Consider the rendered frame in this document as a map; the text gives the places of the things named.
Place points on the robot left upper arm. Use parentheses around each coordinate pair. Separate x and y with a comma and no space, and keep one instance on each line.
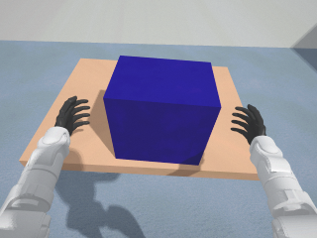
(24,224)

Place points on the robot right hand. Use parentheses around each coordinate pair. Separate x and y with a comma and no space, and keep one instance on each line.
(255,126)

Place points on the table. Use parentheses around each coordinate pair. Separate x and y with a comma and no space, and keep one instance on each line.
(226,155)

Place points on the robot left hand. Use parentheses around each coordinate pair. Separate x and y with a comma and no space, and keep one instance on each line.
(66,117)

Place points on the robot right upper arm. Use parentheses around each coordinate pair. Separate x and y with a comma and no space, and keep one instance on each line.
(295,226)

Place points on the carton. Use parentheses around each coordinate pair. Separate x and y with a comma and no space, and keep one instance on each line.
(161,110)

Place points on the robot left forearm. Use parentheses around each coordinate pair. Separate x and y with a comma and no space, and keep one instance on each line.
(34,189)

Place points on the robot right forearm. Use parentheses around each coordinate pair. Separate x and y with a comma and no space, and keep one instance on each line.
(285,196)

